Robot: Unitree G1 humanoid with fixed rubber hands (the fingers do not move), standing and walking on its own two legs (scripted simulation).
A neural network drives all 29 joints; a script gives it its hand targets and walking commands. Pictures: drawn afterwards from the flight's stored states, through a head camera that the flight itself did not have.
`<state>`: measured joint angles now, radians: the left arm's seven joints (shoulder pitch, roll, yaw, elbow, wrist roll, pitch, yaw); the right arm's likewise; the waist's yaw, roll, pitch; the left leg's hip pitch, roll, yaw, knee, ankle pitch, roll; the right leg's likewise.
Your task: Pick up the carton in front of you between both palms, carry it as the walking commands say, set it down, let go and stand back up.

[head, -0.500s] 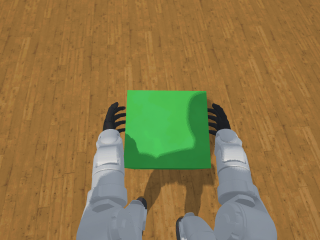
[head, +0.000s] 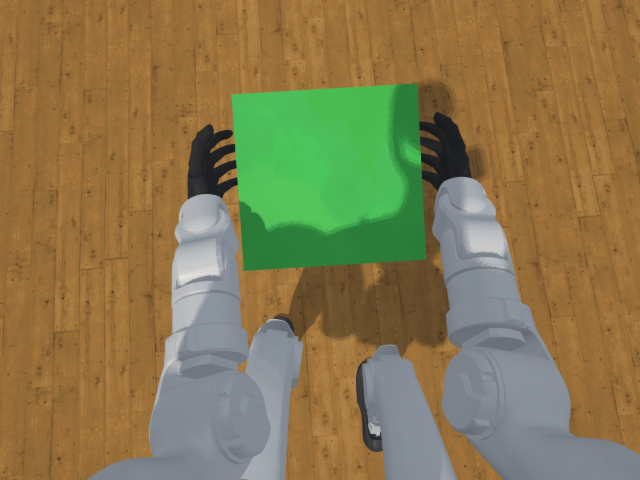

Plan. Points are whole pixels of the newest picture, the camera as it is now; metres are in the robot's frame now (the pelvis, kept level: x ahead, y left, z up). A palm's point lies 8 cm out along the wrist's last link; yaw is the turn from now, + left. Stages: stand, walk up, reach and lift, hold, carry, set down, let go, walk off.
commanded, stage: set down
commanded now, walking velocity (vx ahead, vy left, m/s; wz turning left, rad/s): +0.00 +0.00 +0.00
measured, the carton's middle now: (326, 188) +0.46 +0.05 -0.17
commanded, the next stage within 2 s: none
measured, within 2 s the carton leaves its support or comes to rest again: rests again in 1.74 s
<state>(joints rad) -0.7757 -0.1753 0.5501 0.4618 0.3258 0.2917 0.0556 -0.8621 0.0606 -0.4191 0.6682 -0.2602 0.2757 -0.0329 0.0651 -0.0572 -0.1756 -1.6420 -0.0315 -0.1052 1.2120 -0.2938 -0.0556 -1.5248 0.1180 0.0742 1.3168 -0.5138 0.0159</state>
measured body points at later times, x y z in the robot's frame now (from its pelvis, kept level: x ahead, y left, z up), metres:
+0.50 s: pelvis -0.03 +0.01 -0.12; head +0.29 +0.03 +0.20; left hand +0.44 +0.21 -0.24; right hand +0.52 -0.08 -0.24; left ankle +0.11 +0.14 -0.59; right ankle +0.03 -0.12 -0.59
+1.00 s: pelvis -0.03 -0.01 -0.20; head +0.34 -0.01 +0.04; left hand +0.46 +0.23 -0.37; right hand +0.56 -0.06 -0.39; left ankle +0.11 +0.14 -0.59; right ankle +0.03 -0.12 -0.59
